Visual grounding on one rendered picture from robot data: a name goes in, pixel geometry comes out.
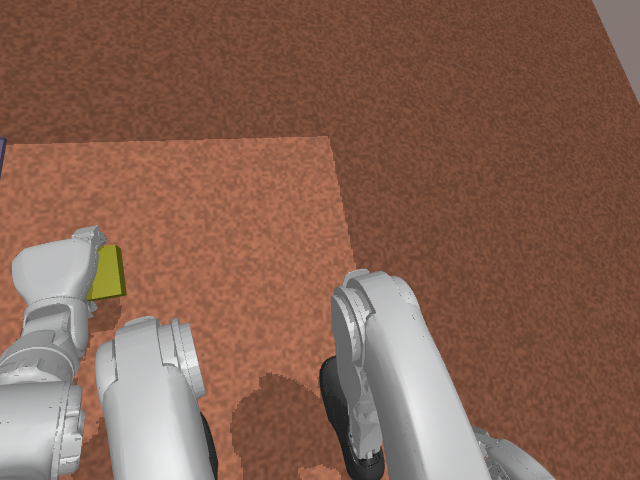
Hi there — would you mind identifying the left robot foot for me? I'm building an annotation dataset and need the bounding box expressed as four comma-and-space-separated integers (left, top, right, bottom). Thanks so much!
200, 412, 218, 480

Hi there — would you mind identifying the left robot hand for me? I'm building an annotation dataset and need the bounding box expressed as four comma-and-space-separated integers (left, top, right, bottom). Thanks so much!
12, 225, 107, 319

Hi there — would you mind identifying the small box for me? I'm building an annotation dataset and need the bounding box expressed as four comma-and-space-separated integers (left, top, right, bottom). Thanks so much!
86, 244, 127, 301

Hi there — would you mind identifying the right robot foot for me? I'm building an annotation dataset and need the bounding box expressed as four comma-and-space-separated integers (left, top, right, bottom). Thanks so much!
319, 356, 385, 480

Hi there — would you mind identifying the left robot arm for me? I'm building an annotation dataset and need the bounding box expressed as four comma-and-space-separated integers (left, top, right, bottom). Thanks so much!
0, 297, 88, 480

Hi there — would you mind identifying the right robot hand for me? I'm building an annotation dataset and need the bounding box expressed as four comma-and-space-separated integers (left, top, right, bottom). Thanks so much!
471, 425, 556, 480

